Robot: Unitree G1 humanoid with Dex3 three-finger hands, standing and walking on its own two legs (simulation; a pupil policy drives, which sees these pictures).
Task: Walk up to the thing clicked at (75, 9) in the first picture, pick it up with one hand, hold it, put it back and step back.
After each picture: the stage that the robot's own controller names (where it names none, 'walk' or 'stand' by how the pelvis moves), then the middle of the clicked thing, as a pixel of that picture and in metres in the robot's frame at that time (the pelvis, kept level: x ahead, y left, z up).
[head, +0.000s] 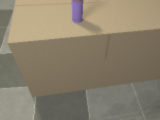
stand; (77, 2) +0.92 +0.06 +0.00
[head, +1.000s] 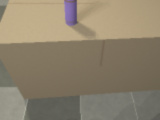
rise first; (70, 3) +0.83 +0.11 +0.03
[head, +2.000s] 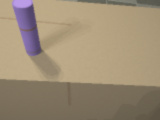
rise first; (28, 30) +0.55 +0.25 +0.04
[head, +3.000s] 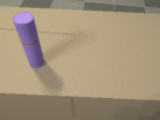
stand; (31, 43) +0.51 +0.23 +0.03
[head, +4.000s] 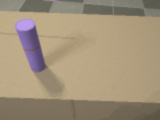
stand; (32, 48) +0.51 +0.23 +0.00
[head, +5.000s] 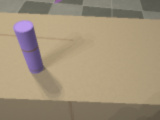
stand; (30, 50) +0.51 +0.23 +0.00
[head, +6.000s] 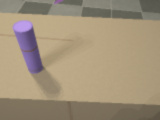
stand; (30, 50) +0.51 +0.24 +0.00
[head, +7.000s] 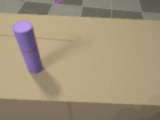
stand; (29, 50) +0.50 +0.24 +0.00
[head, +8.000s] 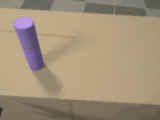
rise first; (31, 47) +0.51 +0.24 +0.00
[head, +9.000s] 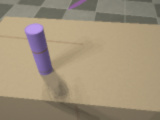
go down; (40, 52) +0.51 +0.23 +0.00
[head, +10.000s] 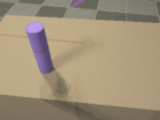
go down; (41, 50) +0.51 +0.23 +0.01
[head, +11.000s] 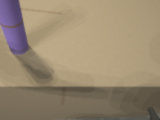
go down; (12, 24) +0.51 +0.21 +0.05
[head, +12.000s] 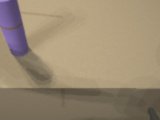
approach; (12, 27) +0.51 +0.22 +0.06
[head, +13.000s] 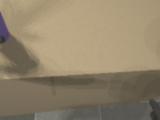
close in; out of the picture +0.53 +0.24 +0.09
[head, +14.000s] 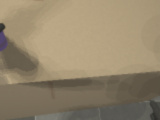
lift; out of the picture +0.51 +0.24 +0.09
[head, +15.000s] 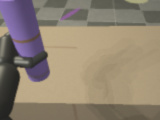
lift; (28, 42) +0.33 +0.15 +0.24
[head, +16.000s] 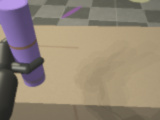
hold; (25, 48) +0.33 +0.17 +0.22
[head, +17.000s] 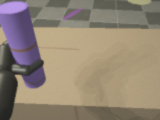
hold; (25, 51) +0.33 +0.17 +0.21
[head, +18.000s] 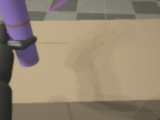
crouch; (19, 29) +0.44 +0.19 +0.20
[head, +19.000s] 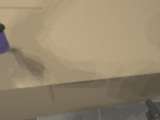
lower; out of the picture +0.52 +0.23 +0.09
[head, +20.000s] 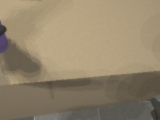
lower; out of the picture +0.51 +0.23 +0.09
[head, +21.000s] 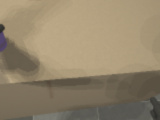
lower; out of the picture +0.51 +0.23 +0.09
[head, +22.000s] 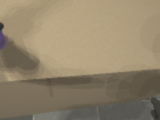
lower; out of the picture +0.51 +0.23 +0.09
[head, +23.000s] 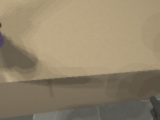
rest; out of the picture +0.52 +0.24 +0.09
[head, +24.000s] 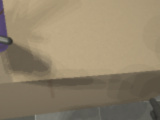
withdraw; out of the picture +0.51 +0.21 +0.10
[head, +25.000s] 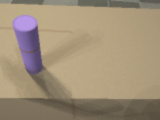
sink last; (30, 49) +0.46 +0.20 +0.05
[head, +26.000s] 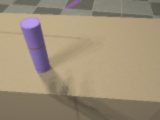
stand; (37, 48) +0.50 +0.23 +0.05
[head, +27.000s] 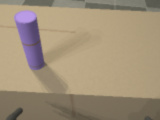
stand; (31, 44) +0.49 +0.22 +0.06
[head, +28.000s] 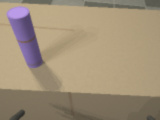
stand; (27, 41) +0.49 +0.23 +0.07
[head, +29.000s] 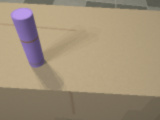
stand; (30, 41) +0.50 +0.23 +0.05
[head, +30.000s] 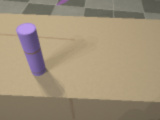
walk; (33, 52) +0.50 +0.23 +0.00
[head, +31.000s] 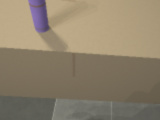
walk; (38, 6) +0.66 +0.22 +0.02
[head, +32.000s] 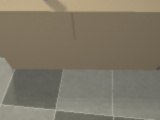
walk; out of the picture +0.97 +0.29 +0.02
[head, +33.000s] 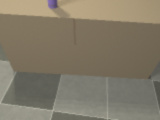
stand; out of the picture +1.09 +0.25 +0.01
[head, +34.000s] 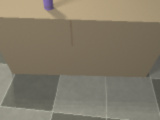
stand; out of the picture +1.09 +0.27 +0.00
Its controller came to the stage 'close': yes
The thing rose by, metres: 0.22
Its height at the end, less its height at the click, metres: +0.00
